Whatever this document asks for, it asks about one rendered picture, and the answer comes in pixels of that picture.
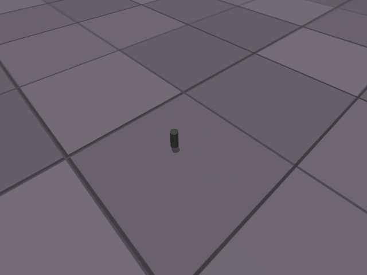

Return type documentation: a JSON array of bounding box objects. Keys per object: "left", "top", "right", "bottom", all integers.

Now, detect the can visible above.
[{"left": 170, "top": 129, "right": 178, "bottom": 148}]

